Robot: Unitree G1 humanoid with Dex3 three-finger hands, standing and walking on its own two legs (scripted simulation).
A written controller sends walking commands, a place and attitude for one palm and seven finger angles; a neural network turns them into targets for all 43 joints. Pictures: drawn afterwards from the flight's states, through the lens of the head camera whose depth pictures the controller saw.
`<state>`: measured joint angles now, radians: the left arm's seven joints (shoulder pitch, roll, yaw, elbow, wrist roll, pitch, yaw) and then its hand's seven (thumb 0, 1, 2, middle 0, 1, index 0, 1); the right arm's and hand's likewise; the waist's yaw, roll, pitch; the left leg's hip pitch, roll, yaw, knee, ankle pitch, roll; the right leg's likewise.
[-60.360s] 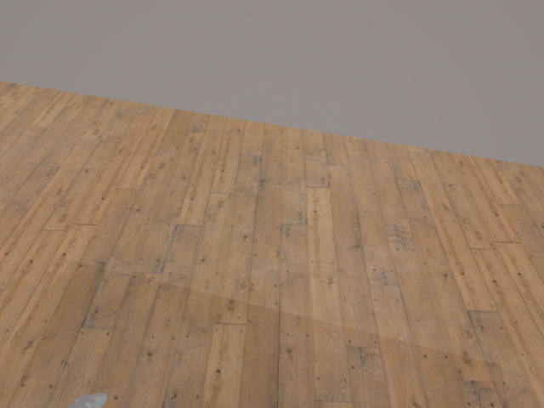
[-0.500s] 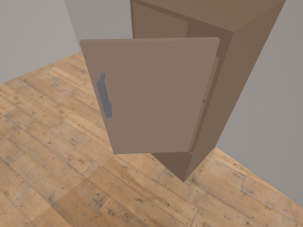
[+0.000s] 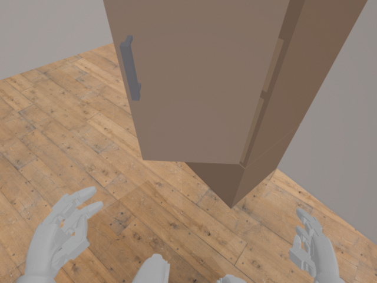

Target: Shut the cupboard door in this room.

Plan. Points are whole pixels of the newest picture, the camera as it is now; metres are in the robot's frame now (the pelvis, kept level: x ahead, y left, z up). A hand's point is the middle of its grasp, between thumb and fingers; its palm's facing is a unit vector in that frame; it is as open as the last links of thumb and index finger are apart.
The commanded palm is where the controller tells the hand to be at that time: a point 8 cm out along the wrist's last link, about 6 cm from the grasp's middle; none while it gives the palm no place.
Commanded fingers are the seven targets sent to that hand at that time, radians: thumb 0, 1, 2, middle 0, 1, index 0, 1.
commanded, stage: raise the hand and make a fist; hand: left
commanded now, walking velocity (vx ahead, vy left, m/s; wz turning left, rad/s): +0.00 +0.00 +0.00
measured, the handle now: (132, 69) +0.55 +0.20 +0.16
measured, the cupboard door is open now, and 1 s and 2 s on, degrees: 47 47 47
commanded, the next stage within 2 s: bring the fist close to the handle in 1.50 s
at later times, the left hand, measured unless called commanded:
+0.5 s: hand (73, 200) +0.23 +0.23 +0.10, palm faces +0.05 -1.00 -0.03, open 3.9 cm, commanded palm +0.20 +0.28 +0.11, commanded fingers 0.00 0.90 0.90 -1.04 -1.22 -1.04 -1.22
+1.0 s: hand (67, 180) +0.24 +0.23 +0.15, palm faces +0.05 -1.00 -0.06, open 3.1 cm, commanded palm +0.22 +0.28 +0.15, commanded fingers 0.00 0.90 0.90 -1.30 -1.50 -1.30 -1.50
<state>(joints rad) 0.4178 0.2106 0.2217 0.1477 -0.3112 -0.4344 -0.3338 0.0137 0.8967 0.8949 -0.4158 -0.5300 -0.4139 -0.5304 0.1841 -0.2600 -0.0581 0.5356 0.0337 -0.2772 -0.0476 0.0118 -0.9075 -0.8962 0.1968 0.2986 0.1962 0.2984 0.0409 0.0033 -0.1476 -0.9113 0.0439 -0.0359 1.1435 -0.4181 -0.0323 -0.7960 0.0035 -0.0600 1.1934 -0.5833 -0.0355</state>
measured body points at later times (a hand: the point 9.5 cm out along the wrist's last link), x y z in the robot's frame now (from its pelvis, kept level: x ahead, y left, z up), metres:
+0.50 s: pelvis +0.02 +0.04 +0.03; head +0.06 +0.04 +0.48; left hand +0.23 +0.29 +0.10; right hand +0.18 -0.20 -0.05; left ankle +0.08 +0.15 -0.64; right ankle +0.01 -0.10 -0.64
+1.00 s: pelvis +0.02 +0.03 +0.05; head +0.03 +0.03 +0.50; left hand +0.24 +0.28 +0.16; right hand +0.21 -0.18 -0.01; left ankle +0.08 +0.15 -0.64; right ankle +0.01 -0.10 -0.64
